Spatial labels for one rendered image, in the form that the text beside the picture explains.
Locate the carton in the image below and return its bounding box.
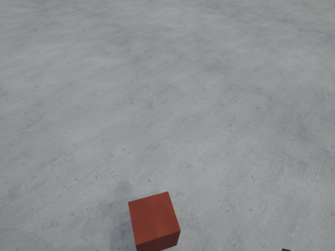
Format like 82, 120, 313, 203
128, 191, 181, 251

